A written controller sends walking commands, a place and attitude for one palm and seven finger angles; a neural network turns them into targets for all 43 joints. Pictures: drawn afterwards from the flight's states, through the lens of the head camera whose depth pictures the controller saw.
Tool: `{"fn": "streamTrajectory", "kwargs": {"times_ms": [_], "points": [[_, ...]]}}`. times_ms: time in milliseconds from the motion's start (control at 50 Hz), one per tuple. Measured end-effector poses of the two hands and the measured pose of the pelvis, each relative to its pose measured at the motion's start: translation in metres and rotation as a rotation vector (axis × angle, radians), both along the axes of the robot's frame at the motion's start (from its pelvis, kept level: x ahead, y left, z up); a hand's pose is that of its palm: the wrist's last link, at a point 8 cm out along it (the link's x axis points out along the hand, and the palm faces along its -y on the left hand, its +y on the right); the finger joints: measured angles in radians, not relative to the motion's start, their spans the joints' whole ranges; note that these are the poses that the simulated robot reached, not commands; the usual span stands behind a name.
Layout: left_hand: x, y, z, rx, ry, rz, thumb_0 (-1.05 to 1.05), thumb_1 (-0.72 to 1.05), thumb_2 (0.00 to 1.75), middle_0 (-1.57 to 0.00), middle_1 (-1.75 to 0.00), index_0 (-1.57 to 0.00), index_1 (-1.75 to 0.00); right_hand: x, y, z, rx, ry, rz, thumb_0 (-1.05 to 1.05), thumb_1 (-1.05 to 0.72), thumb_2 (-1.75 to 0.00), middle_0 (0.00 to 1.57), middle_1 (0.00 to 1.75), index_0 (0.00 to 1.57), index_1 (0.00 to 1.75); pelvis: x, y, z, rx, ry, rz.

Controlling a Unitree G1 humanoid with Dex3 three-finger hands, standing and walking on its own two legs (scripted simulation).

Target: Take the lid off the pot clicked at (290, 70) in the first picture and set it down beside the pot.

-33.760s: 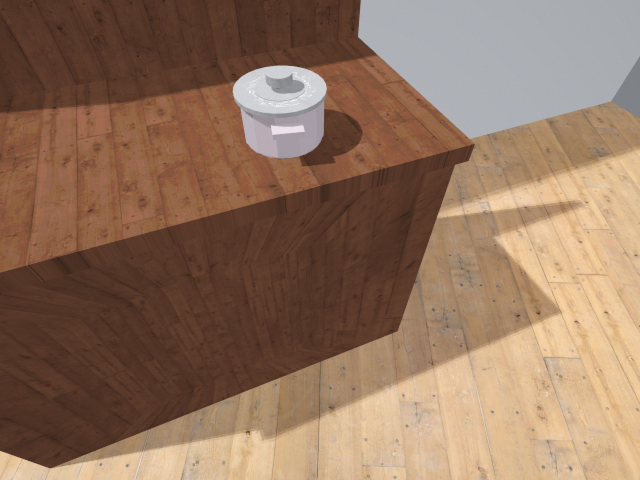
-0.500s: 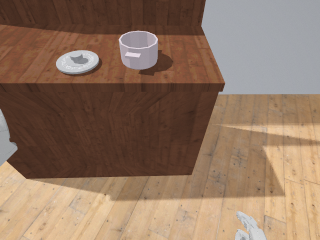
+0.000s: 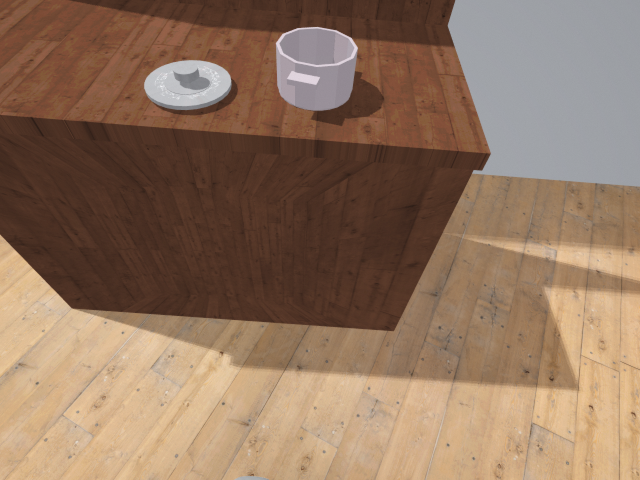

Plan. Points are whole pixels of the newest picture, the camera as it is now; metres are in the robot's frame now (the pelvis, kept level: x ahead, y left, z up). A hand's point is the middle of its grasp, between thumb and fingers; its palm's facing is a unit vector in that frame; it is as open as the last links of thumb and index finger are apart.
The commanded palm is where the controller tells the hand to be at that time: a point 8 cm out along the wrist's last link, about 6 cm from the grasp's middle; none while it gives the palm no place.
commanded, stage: let the arm hang, fingers relaxed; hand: left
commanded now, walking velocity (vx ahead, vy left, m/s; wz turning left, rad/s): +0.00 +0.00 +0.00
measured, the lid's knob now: (186, 71) +0.75 +0.30 +0.08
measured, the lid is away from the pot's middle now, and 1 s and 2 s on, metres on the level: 0.24 0.24 0.24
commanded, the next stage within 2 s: look to check the result in 1.04 s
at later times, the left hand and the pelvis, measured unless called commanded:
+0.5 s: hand out of the picture +0.06 +0.17 -0.17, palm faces -0.02 -0.98 -0.21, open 7.2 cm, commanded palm none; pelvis +0.03 +0.00 +0.00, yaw -2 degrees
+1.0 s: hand out of the picture +0.07 +0.16 -0.17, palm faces -0.02 -0.98 -0.20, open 7.3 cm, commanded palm none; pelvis +0.06 -0.01 +0.00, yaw -3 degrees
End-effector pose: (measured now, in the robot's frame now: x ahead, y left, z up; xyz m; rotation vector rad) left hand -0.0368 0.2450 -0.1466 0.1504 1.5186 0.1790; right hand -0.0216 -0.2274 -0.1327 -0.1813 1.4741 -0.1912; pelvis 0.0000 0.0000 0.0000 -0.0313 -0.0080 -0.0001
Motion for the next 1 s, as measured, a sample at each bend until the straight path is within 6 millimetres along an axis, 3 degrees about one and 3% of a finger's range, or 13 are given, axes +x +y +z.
{"fn": "streamTrajectory", "kwargs": {"times_ms": [80, 160, 240, 380, 560, 1000], "points": [[-0.022, 0.006, 0.011, 0.028, 0.078, -0.003, -0.01, 0.95, 0.90, -0.20, -0.30, -0.20, -0.30, -0.016, 0.013, -0.007, 0.040, 0.033, -0.038, 0.01, -0.90, -0.90, 0.21, 0.30, 0.20, 0.30, 0.001, 0.004, 0.001, 0.004, 0.002, -0.011], [-0.018, 0.004, 0.016, 0.037, 0.079, -0.013, 0.00, 0.93, 0.90, -0.20, -0.30, -0.20, -0.30, -0.020, 0.024, -0.013, 0.075, 0.035, -0.064, 0.01, -0.90, -0.90, 0.21, 0.30, 0.20, 0.30, 0.004, 0.006, 0.002, 0.010, 0.002, -0.022], [0.006, -0.006, 0.013, 0.025, 0.024, -0.030, 0.00, 0.91, 0.90, -0.20, -0.30, -0.20, -0.30, -0.016, 0.031, -0.017, 0.097, 0.020, -0.080, 0.01, -0.90, -0.90, 0.20, 0.30, 0.20, 0.30, 0.008, 0.006, 0.002, 0.015, 0.002, -0.031], [0.065, -0.028, 0.005, -0.013, -0.110, -0.069, 0.01, 0.92, 0.90, -0.20, -0.30, -0.20, -0.30, 0.002, 0.033, -0.017, 0.100, -0.028, -0.100, 0.00, -0.91, -0.90, 0.20, 0.30, 0.20, 0.30, 0.017, 0.003, 0.002, 0.022, -0.002, -0.041], [0.099, -0.025, 0.007, 0.002, -0.166, -0.074, 0.02, 0.94, 0.90, -0.20, -0.30, -0.20, -0.30, 0.019, 0.021, -0.015, 0.072, -0.041, -0.104, 0.01, -0.91, -0.90, 0.20, 0.30, 0.20, 0.30, 0.031, -0.003, 0.003, 0.024, -0.002, -0.042], [0.107, -0.041, 0.006, -0.004, -0.102, -0.064, 0.01, 0.92, 0.90, -0.20, -0.30, -0.20, -0.30, 0.057, 0.001, -0.014, 0.051, -0.047, -0.101, 0.00, -0.91, -0.90, 0.20, 0.30, 0.20, 0.30, 0.061, -0.015, 0.004, 0.032, 0.002, -0.054]]}}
